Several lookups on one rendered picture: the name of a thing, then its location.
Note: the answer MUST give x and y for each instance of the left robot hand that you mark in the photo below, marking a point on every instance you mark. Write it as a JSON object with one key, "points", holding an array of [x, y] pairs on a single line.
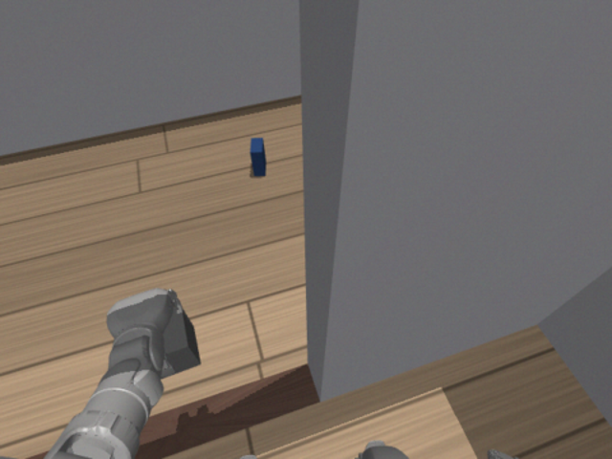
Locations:
{"points": [[153, 307]]}

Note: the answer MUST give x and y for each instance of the left robot arm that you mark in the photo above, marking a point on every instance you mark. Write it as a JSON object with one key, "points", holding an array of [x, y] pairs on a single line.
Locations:
{"points": [[110, 425]]}

